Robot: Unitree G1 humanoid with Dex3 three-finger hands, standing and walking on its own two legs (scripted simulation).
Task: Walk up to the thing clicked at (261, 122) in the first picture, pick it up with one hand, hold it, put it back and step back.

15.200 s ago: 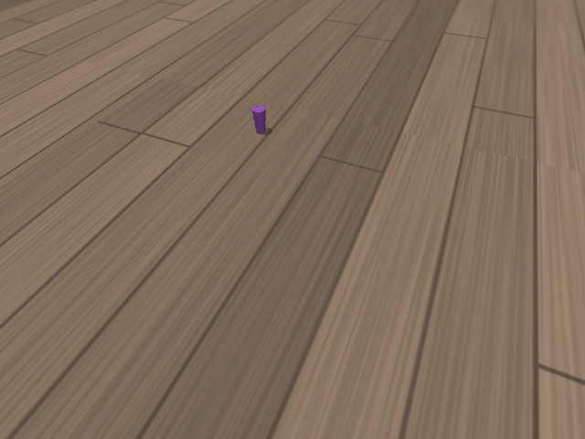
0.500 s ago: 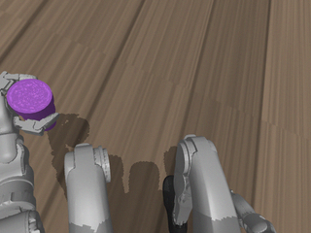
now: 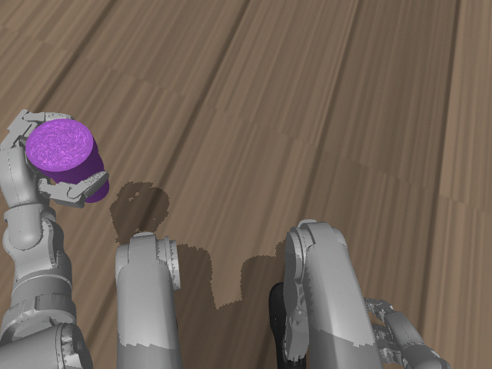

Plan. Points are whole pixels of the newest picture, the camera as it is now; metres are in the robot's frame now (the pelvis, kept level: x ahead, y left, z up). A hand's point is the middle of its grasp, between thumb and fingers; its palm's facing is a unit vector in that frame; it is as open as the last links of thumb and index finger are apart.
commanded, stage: settle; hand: left
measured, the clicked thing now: (78, 169) +0.43 +0.26 -0.07
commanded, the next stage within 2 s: lift in 0.58 s
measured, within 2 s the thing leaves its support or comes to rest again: neither
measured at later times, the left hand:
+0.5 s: hand (59, 154) +0.43 +0.27 -0.02, palm faces +0.26 -0.96 -0.04, open 10.8 cm
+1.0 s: hand (59, 150) +0.42 +0.25 +0.01, palm faces +0.21 -0.98 -0.04, open 10.8 cm
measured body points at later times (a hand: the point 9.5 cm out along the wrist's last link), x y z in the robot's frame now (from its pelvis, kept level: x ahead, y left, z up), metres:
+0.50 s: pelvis +0.00 +0.00 +0.02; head +0.20 +0.06 +0.41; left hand +0.41 +0.32 -0.02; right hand +0.14 -0.26 -0.11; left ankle +0.08 +0.14 -0.32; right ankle +0.10 -0.13 -0.32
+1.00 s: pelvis +0.00 +0.00 +0.04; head +0.19 +0.04 +0.44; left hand +0.40 +0.30 +0.02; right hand +0.13 -0.27 -0.09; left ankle +0.08 +0.14 -0.32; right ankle +0.10 -0.13 -0.32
